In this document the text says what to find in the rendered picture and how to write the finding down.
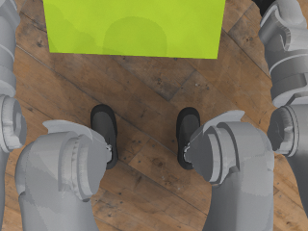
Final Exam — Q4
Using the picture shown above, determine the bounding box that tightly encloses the robot left forearm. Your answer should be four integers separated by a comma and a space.
0, 0, 21, 97

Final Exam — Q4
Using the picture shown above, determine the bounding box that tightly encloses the robot left upper arm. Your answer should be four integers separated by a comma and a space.
0, 93, 27, 231

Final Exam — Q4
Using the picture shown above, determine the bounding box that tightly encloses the robot left shin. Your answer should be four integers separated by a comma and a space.
14, 119, 112, 195

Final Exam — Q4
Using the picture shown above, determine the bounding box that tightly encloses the robot right forearm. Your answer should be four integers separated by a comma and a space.
258, 0, 308, 108

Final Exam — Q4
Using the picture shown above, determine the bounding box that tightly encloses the robot right thigh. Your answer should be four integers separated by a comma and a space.
197, 121, 274, 231

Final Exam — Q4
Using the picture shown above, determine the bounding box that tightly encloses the robot right upper arm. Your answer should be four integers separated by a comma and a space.
267, 104, 308, 218

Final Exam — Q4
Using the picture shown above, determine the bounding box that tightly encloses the robot right hand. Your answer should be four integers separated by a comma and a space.
251, 0, 275, 17

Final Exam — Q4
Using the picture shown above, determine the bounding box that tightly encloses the carton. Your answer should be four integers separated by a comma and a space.
42, 0, 225, 60

